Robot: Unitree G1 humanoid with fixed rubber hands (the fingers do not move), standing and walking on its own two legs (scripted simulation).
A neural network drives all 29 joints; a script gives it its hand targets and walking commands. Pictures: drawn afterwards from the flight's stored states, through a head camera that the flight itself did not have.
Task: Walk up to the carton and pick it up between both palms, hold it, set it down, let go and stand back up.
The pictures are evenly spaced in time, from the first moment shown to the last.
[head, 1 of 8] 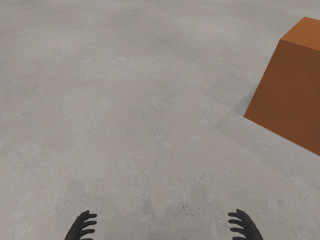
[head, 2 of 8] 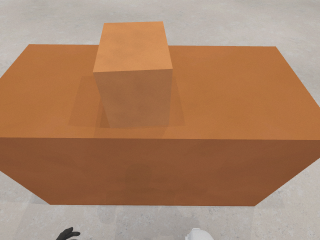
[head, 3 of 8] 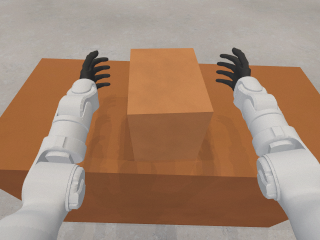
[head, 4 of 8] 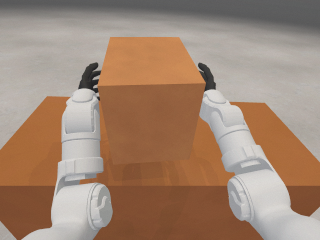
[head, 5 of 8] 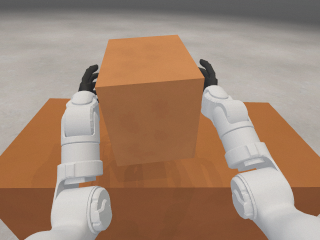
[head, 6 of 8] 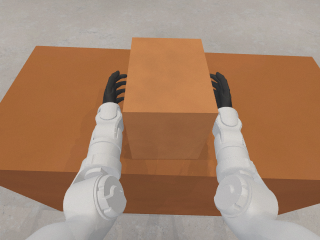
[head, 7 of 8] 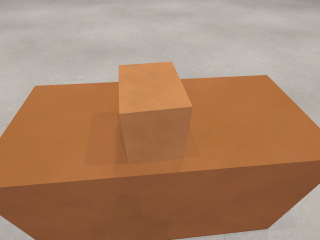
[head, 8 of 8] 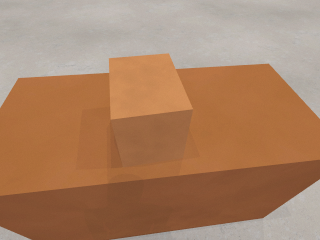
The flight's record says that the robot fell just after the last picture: no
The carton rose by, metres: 0.22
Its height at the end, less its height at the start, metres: +0.00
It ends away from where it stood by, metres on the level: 0.01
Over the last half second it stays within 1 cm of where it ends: yes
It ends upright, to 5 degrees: yes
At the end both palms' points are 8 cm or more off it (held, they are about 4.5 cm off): yes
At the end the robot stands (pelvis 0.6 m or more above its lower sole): yes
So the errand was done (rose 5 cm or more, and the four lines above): yes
